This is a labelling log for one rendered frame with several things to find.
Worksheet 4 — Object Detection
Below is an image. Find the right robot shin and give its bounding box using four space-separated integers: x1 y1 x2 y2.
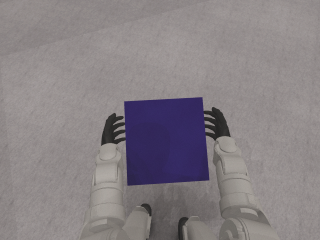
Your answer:
185 216 200 223

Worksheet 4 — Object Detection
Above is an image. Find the right robot hand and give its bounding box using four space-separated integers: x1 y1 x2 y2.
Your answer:
203 107 231 141

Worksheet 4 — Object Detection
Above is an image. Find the robot right forearm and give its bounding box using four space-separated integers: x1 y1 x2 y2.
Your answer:
213 136 275 230

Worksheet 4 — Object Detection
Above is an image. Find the robot left upper arm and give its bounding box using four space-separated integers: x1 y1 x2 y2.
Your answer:
81 227 130 240

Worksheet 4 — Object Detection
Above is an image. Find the carton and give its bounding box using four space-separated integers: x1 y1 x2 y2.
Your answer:
124 97 210 186

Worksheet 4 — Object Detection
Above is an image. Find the robot right upper arm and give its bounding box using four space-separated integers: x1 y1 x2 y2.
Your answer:
219 216 280 240

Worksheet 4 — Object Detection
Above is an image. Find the right robot foot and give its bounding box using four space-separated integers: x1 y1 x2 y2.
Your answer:
178 217 188 240

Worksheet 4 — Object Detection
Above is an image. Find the left robot hand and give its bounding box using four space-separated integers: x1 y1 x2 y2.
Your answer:
101 113 126 146

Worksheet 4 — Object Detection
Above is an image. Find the robot left forearm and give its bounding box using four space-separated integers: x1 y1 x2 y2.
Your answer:
78 143 126 240

